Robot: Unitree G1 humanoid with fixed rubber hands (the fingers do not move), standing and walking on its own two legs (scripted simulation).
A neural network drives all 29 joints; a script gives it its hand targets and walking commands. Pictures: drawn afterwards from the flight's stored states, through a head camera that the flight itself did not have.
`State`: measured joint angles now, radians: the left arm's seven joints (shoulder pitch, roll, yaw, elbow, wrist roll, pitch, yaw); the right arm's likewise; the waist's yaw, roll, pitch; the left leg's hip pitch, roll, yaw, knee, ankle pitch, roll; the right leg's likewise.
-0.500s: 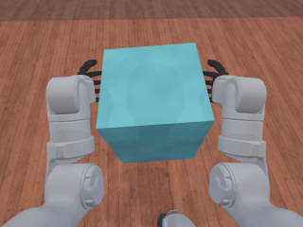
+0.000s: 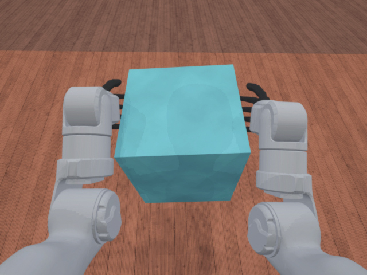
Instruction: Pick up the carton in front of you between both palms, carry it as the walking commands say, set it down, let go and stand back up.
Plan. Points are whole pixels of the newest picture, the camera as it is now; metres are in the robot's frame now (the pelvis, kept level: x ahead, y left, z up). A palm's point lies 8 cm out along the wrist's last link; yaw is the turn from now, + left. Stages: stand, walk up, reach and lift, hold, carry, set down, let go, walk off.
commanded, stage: carry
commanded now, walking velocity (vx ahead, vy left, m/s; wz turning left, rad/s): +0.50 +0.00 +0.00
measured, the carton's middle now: (184, 141) +0.39 -0.01 +0.08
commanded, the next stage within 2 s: none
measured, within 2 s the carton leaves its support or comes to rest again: neither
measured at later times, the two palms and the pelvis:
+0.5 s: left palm (123, 36) +0.62 +0.14 +0.20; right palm (240, 32) +0.65 -0.15 +0.20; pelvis +0.23 -0.04 +0.05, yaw +1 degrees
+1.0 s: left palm (132, 27) +0.70 +0.13 +0.19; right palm (236, 38) +0.69 -0.16 +0.17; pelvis +0.34 -0.01 +0.04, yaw +0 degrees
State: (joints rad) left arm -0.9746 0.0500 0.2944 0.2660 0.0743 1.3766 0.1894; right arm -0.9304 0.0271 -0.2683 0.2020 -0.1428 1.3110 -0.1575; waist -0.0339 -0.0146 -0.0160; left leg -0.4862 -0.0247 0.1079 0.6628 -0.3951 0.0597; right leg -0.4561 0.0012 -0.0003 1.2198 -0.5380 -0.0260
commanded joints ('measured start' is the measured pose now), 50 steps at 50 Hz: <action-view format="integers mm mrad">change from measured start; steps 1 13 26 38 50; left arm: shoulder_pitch -783 -726 -841 -562 -559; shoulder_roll -1124 -1073 -1156 -1213 -1237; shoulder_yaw -446 -448 -582 -403 -436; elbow -153 -66 -273 151 38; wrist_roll -411 -372 -508 -396 -441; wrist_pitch -26 -15 -8 -61 -143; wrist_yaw -264 -260 -303 -343 -332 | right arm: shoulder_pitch -913 -812 -736 -622 -739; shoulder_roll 1137 1112 1025 1100 1112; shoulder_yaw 560 481 496 406 488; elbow -205 7 -137 142 -96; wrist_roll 611 545 420 452 524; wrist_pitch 23 57 42 -3 -93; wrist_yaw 264 277 199 296 253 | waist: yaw -37 94 40 50 42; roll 80 -232 -35 26 -7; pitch -532 -772 -673 -582 -529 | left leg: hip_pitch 731 -148 450 431 381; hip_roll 289 -22 88 143 137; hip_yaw -448 -136 -116 -152 -156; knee -211 628 -238 -34 -93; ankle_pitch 408 -224 257 717 450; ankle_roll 151 -60 -29 20 17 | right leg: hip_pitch -424 866 378 361 417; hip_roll -32 -389 -170 -105 -138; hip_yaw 12 466 11 -16 23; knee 43 -683 -663 -610 -663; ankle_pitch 61 1321 595 684 612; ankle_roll -13 -323 -76 -26 -34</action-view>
